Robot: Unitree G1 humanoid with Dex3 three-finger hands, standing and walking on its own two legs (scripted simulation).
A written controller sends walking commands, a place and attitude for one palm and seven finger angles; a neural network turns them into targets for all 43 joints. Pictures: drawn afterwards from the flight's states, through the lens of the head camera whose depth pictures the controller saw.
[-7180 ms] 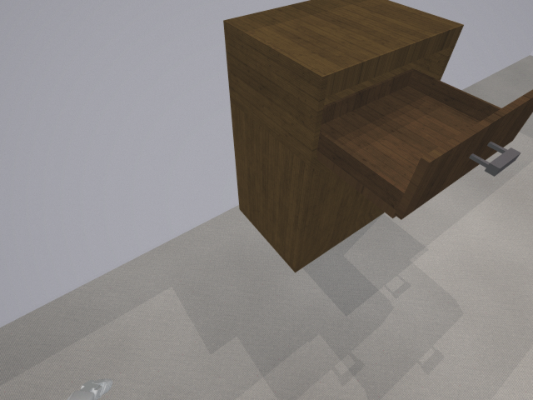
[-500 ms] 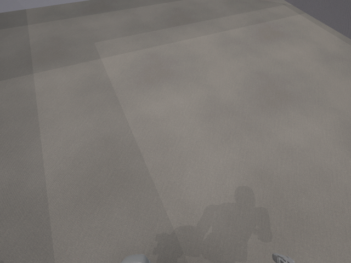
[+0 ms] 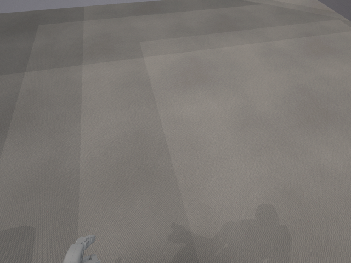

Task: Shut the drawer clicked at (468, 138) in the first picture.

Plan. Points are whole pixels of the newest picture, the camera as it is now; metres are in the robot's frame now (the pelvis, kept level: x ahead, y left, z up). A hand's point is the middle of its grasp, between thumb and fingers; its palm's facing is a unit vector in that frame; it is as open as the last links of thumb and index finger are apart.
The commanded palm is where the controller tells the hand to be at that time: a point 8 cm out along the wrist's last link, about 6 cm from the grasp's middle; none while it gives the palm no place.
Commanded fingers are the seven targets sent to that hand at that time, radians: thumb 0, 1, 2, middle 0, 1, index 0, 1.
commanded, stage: walk to a spot facing it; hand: left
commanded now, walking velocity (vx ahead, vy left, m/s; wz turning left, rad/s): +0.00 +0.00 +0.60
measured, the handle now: out of the picture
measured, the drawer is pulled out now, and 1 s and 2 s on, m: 0.30 0.30 0.30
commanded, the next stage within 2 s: turn to face it in 1.68 s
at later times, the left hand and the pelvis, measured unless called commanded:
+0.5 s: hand out of the picture -0.07 +0.22 -0.18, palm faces +0.42 -0.87 -0.24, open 7.3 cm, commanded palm none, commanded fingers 0.00 0.90 0.90 -0.20 -0.30 -0.20 -0.30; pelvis +0.05 +0.05 -0.01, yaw +21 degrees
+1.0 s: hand (40, 222) +0.24 +0.38 -0.16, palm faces +0.43 -0.89 -0.15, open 7.3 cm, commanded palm none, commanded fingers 0.00 0.90 0.90 -0.20 -0.30 -0.20 -0.30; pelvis +0.21 +0.18 +0.00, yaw +27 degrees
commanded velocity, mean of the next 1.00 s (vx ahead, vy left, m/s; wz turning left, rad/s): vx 0.34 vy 0.00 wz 0.33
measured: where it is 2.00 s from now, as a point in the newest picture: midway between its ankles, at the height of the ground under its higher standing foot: (113, 193)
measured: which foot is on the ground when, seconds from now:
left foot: down 0.00-0.06, up 0.08-0.50, down 0.52-1.00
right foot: up 0.00-0.04, down 0.06-0.52, up 0.54-1.00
